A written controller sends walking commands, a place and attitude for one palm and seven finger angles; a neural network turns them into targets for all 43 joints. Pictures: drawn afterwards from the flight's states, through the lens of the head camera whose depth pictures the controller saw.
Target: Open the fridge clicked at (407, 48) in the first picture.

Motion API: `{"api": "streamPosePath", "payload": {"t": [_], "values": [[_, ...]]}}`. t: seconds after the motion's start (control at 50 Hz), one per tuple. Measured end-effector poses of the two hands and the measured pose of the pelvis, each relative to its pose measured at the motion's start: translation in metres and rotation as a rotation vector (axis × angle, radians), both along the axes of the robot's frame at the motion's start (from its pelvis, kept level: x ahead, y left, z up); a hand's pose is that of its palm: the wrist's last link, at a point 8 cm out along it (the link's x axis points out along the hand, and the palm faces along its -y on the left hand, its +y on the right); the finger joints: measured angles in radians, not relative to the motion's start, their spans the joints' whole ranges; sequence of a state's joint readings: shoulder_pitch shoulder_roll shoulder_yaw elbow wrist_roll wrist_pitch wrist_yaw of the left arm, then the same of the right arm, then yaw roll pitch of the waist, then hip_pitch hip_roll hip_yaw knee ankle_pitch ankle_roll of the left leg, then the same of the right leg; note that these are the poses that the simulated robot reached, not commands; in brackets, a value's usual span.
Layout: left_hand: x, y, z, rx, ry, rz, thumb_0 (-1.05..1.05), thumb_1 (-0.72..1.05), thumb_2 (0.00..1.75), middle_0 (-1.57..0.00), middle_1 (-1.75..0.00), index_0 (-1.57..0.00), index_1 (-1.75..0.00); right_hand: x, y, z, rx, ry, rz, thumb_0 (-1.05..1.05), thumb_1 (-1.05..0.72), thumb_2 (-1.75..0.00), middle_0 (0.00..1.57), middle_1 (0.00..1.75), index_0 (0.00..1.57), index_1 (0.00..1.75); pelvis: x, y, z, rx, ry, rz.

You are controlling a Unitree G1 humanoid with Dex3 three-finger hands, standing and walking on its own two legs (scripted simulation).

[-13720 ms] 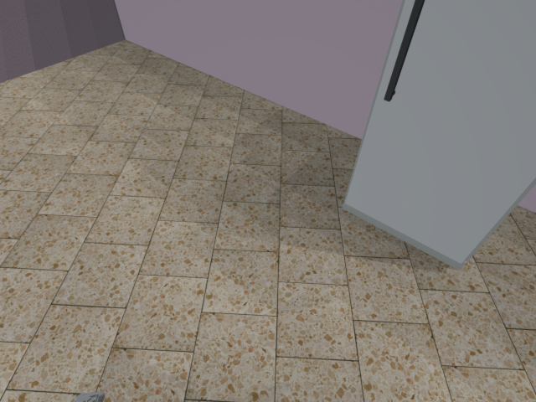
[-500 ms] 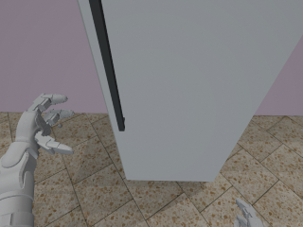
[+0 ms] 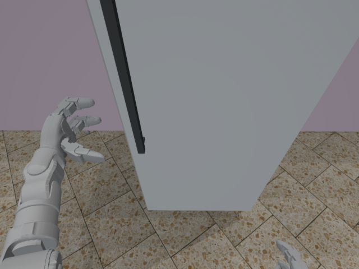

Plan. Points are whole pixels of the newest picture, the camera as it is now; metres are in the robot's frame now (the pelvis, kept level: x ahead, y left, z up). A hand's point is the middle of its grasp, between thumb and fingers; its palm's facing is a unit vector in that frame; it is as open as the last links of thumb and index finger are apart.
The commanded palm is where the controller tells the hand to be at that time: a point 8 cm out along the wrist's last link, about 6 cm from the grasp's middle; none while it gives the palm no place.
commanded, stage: move the hooked fingers beside the handle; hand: left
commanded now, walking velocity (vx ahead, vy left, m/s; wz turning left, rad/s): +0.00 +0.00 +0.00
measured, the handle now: (128, 83) +0.48 +0.15 +0.17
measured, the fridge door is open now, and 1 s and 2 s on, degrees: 0 0 0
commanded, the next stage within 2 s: feel for the door with the fingertips in 1.36 s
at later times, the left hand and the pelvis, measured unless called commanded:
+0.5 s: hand (104, 117) +0.42 +0.20 +0.11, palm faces +0.04 -1.00 +0.01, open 14.0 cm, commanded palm +0.40 +0.26 +0.11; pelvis +0.00 +0.00 +0.00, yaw -1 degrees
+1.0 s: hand (106, 117) +0.42 +0.20 +0.11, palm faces +0.04 -1.00 +0.00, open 14.0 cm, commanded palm +0.39 +0.25 +0.11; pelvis +0.01 +0.00 -0.01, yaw -1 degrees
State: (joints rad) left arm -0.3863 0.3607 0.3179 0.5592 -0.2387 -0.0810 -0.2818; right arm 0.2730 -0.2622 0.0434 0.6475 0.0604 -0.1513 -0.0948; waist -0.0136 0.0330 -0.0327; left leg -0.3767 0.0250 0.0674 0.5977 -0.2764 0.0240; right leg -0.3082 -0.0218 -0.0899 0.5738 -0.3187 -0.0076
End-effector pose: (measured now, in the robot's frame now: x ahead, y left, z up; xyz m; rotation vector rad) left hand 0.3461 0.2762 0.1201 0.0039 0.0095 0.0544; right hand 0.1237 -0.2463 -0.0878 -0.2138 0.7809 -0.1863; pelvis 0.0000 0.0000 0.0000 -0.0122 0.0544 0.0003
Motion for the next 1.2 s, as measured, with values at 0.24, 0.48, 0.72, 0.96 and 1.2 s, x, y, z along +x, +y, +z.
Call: {"api": "streamPosePath", "payload": {"t": [0.24,0.48,0.72,0.96,1.2], "values": [[0.023,-0.005,-0.004,-0.001,0.001,-0.003,-0.01,-0.50,0.30,-0.30,-1.20,-0.29,-1.20,-0.028,-0.013,-0.009,-0.010,0.103,-0.053,0.01,-0.91,-0.90,0.20,0.30,0.20,0.30,0.003,-0.002,-0.002,-0.001,0.023,-0.008],[0.053,-0.020,-0.009,-0.010,0.010,-0.013,-0.01,-0.50,0.30,-0.30,-1.20,-0.30,-1.20,-0.046,-0.016,-0.016,-0.007,0.180,-0.082,0.01,-0.91,-0.90,0.20,0.30,0.20,0.30,0.004,-0.003,-0.004,-0.001,0.053,-0.013],[0.064,-0.025,-0.010,-0.006,-0.003,-0.019,-0.01,-0.50,0.30,-0.30,-1.20,-0.29,-1.20,-0.058,-0.017,-0.021,0.009,0.233,-0.110,0.01,-0.91,-0.90,0.20,0.30,0.20,0.30,0.009,-0.003,-0.006,-0.001,0.075,-0.026],[0.056,-0.025,-0.010,0.001,-0.017,-0.005,-0.01,-0.50,0.30,-0.30,-1.20,-0.29,-1.20,-0.042,-0.014,-0.019,0.009,0.208,-0.094,0.01,-0.91,-0.90,0.20,0.30,0.20,0.30,0.010,-0.003,-0.006,-0.003,0.067,-0.019],[0.041,-0.018,-0.009,-0.007,-0.006,0.009,-0.01,-0.50,0.30,-0.30,-1.20,-0.30,-1.20,-0.024,-0.012,-0.012,0.015,0.136,-0.068,0.01,-0.91,-0.90,0.20,0.30,0.20,0.30,0.007,-0.003,-0.005,-0.003,0.050,-0.018]]}}
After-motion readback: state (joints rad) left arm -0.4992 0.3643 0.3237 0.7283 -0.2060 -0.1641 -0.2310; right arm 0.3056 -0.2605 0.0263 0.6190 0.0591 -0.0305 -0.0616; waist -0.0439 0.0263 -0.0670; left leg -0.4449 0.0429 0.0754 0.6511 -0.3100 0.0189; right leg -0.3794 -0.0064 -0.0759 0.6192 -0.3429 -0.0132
